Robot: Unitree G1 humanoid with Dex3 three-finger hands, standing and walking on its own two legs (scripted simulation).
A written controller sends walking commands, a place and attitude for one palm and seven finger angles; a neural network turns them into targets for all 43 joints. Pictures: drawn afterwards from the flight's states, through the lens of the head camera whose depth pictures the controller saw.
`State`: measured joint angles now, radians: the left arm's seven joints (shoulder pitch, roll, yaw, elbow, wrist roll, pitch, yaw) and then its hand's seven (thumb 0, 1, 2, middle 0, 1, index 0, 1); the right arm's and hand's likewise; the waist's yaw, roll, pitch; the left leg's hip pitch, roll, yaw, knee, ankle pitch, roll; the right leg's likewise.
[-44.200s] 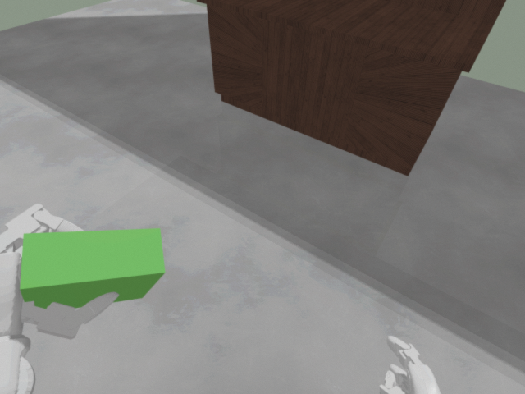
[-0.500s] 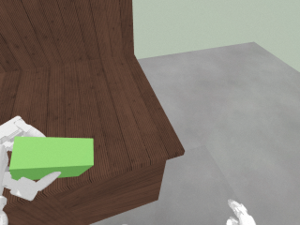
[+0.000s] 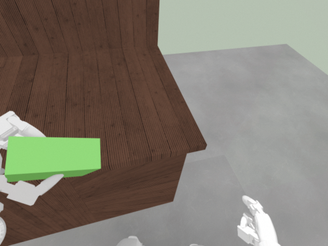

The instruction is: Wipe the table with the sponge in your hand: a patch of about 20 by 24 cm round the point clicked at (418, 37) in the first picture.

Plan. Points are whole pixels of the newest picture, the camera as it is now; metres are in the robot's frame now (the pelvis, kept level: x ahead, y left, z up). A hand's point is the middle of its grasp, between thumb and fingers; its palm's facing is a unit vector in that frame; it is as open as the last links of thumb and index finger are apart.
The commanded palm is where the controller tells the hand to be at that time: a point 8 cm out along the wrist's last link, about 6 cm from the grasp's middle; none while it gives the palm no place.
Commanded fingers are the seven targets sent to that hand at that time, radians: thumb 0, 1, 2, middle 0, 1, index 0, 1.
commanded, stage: step back with the hand held close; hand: left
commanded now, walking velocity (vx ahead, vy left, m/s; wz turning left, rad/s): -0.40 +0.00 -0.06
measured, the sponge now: (66, 160) +0.24 +0.21 +0.15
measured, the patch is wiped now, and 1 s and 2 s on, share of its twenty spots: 1.00 1.00 1.00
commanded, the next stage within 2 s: stop stepping back and stand still in 0.26 s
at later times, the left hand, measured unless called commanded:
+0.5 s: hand out of the picture +0.09 +0.25 +0.17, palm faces +0.32 -0.86 -0.40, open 9.6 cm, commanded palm +0.03 +0.28 +0.20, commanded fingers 0.00 0.10 1.30 -1.20 -1.60 -1.20 -1.60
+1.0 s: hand out of the picture -0.01 +0.24 +0.18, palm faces +0.35 -0.85 -0.39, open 9.6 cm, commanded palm -0.06 +0.28 +0.20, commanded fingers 0.00 0.10 1.30 -1.20 -1.60 -1.20 -1.60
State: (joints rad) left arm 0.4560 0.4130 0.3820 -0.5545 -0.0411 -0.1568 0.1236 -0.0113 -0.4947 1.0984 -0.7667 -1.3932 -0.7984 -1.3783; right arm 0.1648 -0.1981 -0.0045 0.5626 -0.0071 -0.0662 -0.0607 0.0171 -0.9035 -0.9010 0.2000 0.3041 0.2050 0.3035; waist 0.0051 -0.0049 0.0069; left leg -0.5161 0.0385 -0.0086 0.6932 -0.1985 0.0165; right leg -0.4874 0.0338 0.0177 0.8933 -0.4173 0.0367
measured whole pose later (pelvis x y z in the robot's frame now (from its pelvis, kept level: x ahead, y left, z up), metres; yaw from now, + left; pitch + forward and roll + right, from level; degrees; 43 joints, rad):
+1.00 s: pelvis -0.23 +0.00 +0.01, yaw -1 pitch -1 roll +1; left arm 0.50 0.41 0.33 -0.47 -0.04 -0.10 0.14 -0.01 -0.49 1.10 -0.77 -1.39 -0.80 -1.38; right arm 0.25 -0.21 0.01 0.62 0.02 -0.09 -0.08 0.02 -0.90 -0.90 0.20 0.30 0.20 0.30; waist -0.04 -0.04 -0.08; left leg -0.27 0.02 0.06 0.58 -0.29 0.02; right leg -0.45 0.01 -0.03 0.85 -0.42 0.00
